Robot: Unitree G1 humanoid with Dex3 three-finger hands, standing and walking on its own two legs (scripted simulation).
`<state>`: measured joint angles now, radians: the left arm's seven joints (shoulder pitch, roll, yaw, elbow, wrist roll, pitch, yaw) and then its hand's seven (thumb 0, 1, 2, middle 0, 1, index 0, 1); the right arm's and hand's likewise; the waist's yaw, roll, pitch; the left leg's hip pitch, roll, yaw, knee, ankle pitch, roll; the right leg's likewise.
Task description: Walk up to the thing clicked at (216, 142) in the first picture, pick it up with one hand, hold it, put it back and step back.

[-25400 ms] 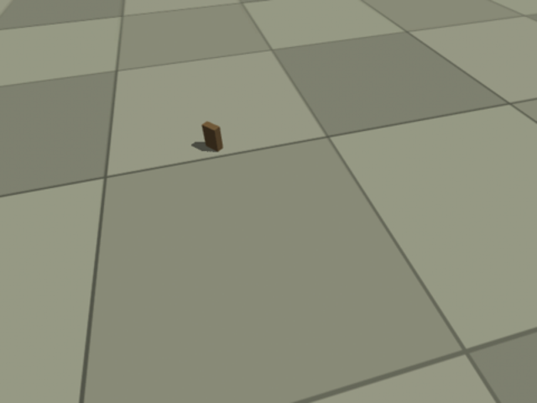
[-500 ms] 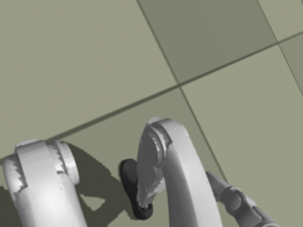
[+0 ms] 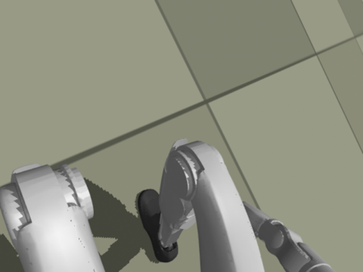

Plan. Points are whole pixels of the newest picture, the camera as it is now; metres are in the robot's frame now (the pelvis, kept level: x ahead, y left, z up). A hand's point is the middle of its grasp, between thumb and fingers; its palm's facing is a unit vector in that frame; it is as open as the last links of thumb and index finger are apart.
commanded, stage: open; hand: left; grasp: from the side
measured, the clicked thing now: out of the picture +0.42 +0.33 -0.20
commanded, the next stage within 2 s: withdraw in 0.12 s
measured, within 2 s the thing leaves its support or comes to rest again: rests again in 0.26 s
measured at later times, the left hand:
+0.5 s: hand out of the picture +0.40 +0.38 -0.12, palm faces +0.59 -0.81 -0.01, open 16.4 cm
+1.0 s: hand out of the picture +0.30 +0.44 +0.00, palm faces +0.48 -0.78 -0.40, open 17.1 cm
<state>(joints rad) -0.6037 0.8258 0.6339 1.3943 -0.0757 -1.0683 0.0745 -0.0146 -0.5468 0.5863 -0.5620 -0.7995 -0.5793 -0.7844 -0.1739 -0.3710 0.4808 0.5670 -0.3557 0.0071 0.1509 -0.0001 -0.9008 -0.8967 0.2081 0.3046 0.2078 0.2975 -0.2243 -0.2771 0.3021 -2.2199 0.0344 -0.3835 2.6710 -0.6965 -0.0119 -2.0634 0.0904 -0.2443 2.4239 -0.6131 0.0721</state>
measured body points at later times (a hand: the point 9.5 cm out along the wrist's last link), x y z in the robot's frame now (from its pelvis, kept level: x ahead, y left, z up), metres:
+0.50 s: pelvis +0.00 +0.00 +0.01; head +0.20 +0.19 +0.35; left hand +0.36 +0.42 -0.12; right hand +0.18 -0.24 -0.03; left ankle +0.08 +0.13 -0.25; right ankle +0.14 -0.12 -0.25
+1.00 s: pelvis +0.01 -0.01 +0.08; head +0.19 +0.12 +0.47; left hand +0.28 +0.48 +0.02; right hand +0.23 -0.23 -0.02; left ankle +0.08 +0.13 -0.25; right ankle +0.14 -0.12 -0.25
